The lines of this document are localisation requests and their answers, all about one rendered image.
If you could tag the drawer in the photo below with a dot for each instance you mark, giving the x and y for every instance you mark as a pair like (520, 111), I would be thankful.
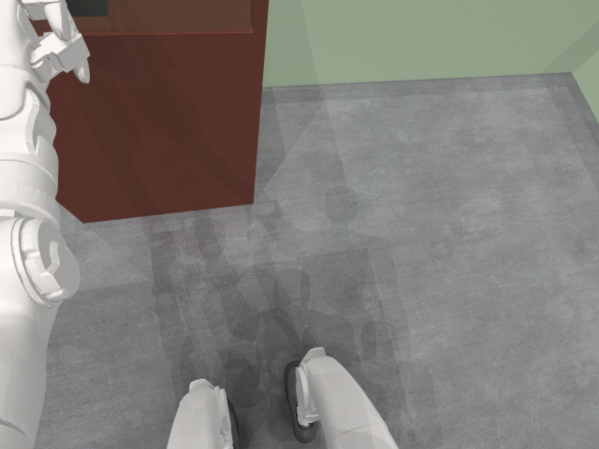
(164, 15)

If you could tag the robot right shin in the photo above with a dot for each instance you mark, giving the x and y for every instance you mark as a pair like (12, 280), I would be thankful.
(305, 416)

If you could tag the robot right thigh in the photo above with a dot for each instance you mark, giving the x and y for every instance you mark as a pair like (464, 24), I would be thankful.
(348, 418)

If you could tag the left robot forearm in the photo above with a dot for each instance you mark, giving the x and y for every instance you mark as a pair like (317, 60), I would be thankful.
(28, 161)

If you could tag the cabinet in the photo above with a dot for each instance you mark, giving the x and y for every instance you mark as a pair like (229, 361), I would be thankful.
(168, 122)

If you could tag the left robot upper arm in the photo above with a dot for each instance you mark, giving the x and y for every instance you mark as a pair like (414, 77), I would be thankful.
(37, 273)

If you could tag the left robot hand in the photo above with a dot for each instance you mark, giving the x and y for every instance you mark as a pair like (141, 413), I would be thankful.
(46, 56)

